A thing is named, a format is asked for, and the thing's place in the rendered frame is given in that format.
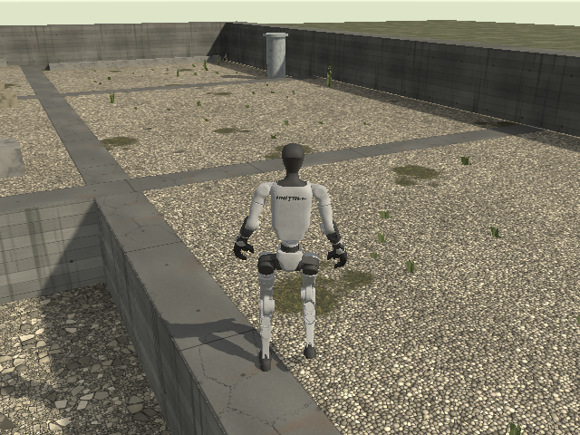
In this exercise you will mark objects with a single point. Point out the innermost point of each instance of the left robot hand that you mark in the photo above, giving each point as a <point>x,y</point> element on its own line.
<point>237,250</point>

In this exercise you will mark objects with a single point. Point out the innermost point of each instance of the robot right forearm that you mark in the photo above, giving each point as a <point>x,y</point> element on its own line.
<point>336,240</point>

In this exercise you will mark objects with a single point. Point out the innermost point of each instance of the robot right shin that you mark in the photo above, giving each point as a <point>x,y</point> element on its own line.
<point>309,319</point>

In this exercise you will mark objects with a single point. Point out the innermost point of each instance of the right robot hand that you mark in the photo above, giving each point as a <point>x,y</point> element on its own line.
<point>343,258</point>

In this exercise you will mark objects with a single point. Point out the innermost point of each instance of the humanoid robot head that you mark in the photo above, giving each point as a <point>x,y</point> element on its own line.
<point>293,156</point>

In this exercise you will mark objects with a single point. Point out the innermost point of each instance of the right robot upper arm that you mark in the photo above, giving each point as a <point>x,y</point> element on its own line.
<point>320,192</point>

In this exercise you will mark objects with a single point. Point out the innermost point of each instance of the robot left forearm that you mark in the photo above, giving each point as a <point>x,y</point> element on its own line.
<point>244,234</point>

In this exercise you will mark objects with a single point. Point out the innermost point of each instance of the left robot upper arm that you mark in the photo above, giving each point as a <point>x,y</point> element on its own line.
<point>263,190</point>

